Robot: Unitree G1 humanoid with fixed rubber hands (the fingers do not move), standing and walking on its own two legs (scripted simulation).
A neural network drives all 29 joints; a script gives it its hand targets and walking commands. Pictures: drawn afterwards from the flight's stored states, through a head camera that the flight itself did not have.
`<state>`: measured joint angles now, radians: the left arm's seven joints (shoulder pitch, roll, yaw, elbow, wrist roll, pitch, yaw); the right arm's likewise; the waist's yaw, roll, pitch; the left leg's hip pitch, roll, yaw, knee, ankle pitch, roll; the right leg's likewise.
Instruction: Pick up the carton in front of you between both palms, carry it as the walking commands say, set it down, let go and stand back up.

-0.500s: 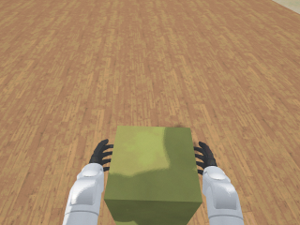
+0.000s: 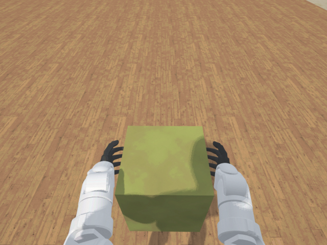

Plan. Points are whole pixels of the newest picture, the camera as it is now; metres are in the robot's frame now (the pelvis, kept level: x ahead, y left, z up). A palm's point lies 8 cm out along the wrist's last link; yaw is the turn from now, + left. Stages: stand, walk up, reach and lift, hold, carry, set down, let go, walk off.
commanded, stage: set down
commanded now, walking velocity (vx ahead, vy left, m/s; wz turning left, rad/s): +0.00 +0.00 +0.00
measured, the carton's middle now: (164, 180) +0.32 +0.00 -0.05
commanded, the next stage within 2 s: none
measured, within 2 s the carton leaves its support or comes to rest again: neither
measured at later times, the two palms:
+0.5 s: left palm (122, 182) +0.38 +0.15 -0.18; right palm (206, 189) +0.36 -0.15 -0.18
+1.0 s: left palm (133, 189) +0.43 +0.13 -0.33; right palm (203, 196) +0.40 -0.16 -0.33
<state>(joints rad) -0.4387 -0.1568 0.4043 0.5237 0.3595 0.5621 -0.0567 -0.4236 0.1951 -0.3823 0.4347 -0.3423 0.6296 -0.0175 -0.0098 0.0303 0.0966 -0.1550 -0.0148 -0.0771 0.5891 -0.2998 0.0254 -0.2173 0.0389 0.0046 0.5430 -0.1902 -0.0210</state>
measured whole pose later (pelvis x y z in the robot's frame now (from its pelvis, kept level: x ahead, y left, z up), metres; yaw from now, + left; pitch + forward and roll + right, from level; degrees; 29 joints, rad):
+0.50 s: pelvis -0.01 +0.03 -0.10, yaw +0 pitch +32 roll +1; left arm -0.59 -0.09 0.31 0.60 0.16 0.14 0.05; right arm -0.54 0.09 -0.35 0.52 -0.17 0.15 -0.06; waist -0.03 0.03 -0.11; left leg -1.28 -0.08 -0.04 1.18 -0.45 0.00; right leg -1.35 0.02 0.04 1.12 -0.32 0.02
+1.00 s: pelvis -0.03 +0.02 -0.23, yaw +1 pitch +44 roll +2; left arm -0.87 -0.01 0.32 0.71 0.11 0.18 0.09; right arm -0.82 0.02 -0.41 0.62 -0.14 0.20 -0.07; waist -0.06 0.03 -0.16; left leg -1.84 -0.09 -0.01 1.65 -0.58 0.00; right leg -1.92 0.03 0.05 1.59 -0.44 0.02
